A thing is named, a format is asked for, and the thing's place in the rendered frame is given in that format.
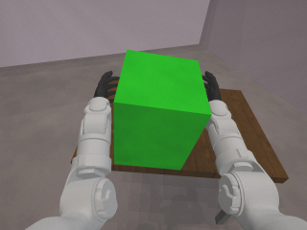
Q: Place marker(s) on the robot right forearm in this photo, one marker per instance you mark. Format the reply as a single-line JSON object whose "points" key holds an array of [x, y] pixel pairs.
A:
{"points": [[228, 144]]}

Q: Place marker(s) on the table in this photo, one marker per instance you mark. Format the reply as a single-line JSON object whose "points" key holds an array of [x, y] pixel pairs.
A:
{"points": [[201, 161]]}

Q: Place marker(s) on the robot left hand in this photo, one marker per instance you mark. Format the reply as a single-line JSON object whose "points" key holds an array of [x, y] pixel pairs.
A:
{"points": [[103, 86]]}

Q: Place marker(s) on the carton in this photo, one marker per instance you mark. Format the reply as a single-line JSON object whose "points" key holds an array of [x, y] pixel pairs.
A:
{"points": [[160, 109]]}

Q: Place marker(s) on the left robot upper arm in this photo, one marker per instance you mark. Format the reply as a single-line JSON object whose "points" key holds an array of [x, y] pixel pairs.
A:
{"points": [[84, 205]]}

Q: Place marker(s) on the robot right hand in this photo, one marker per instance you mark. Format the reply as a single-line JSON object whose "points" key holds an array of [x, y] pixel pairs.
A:
{"points": [[213, 92]]}

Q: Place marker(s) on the right robot upper arm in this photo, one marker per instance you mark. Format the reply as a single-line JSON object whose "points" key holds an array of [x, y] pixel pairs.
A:
{"points": [[252, 199]]}

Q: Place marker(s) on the robot left forearm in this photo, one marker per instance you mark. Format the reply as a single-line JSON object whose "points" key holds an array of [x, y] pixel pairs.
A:
{"points": [[92, 159]]}

